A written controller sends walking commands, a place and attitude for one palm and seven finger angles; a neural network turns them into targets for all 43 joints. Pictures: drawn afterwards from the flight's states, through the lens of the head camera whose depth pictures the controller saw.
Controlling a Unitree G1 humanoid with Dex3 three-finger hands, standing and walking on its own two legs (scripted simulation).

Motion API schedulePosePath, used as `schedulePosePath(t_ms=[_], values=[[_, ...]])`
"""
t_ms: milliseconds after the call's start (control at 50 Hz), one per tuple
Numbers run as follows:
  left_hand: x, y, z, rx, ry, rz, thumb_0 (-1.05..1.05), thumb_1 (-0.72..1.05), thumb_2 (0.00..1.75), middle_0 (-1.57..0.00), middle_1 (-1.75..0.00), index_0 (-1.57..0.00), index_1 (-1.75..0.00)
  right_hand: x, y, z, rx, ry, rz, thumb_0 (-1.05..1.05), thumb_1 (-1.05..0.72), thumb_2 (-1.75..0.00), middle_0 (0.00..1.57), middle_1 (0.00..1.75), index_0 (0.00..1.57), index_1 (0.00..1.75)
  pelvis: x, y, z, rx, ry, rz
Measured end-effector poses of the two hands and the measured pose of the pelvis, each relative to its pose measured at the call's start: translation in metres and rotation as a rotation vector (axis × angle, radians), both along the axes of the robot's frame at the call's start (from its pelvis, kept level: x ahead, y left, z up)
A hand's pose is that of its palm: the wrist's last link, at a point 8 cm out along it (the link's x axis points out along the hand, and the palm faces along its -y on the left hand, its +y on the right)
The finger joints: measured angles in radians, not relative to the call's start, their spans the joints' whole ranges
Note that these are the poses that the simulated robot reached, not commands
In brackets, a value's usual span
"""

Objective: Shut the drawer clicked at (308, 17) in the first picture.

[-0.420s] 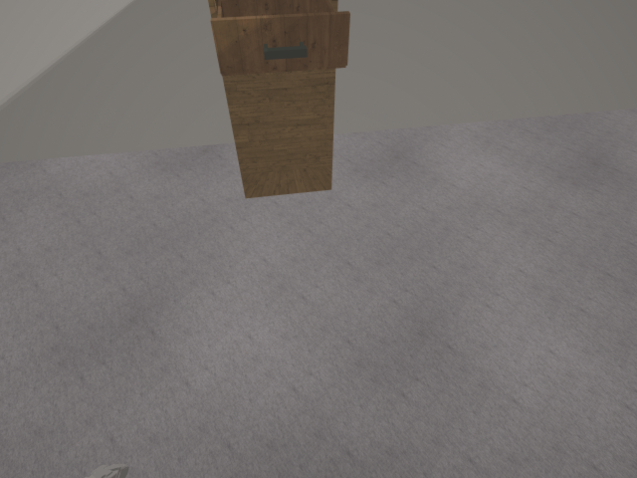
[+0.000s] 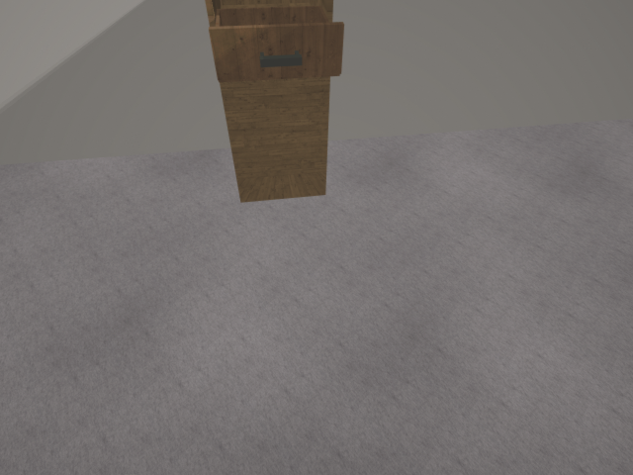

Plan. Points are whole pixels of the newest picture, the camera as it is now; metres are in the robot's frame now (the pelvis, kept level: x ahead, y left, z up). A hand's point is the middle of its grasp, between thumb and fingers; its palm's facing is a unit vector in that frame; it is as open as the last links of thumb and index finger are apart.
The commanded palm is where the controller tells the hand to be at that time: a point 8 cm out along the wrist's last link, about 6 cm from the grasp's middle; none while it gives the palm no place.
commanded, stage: stand and wait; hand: left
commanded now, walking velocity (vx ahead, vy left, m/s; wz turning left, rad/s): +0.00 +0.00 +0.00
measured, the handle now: (280, 57) +1.14 +0.18 +0.04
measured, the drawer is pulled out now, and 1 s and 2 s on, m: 0.30 0.30 0.30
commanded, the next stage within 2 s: look at it before walking up in 0.44 s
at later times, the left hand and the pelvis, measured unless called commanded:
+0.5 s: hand out of the picture +0.06 +0.24 -0.15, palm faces -0.03 -0.94 -0.34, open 7.3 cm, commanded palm none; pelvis -0.02 +0.00 +0.00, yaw +0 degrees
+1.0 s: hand out of the picture +0.05 +0.25 -0.15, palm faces -0.04 -0.94 -0.33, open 7.3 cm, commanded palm none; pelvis -0.02 +0.00 +0.00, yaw +0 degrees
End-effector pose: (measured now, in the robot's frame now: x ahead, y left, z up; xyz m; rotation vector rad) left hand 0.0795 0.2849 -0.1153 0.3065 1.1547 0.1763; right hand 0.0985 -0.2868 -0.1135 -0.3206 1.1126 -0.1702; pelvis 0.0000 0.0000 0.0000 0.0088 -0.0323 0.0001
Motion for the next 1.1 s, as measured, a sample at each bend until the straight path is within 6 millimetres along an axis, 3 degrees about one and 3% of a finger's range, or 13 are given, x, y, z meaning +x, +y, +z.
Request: schedulePosePath(t_ms=[200, 360, 1100], values=[[-0.021, 0.005, 0.001, 0.019, 0.05, 0.013, 0.0, 0.91, 0.9, -0.2, -0.3, -0.21, -0.3, -0.035, -0.011, -0.005, -0.008, 0.082, -0.031, 0.01, -0.91, -0.89, 0.2, 0.3, 0.2, 0.3, -0.007, -0.004, 0.002, -0.001, -0.005, -0.002], [-0.025, 0.004, 0.002, 0.02, 0.051, 0.009, 0.0, 0.91, 0.9, -0.2, -0.3, -0.21, -0.3, -0.049, -0.011, -0.006, -0.001, 0.103, -0.042, 0.01, -0.91, -0.89, 0.2, 0.3, 0.2, 0.3, -0.013, -0.005, 0.003, -0.002, -0.007, -0.005], [-0.033, 0.007, -0.001, 0.006, 0.065, 0.004, 0.0, 0.91, 0.9, -0.2, -0.3, -0.21, -0.3, -0.048, -0.003, -0.002, 0.001, 0.096, -0.042, 0.01, -0.91, -0.89, 0.2, 0.3, 0.2, 0.3, -0.017, 0.001, 0.005, -0.005, -0.004, -0.008]])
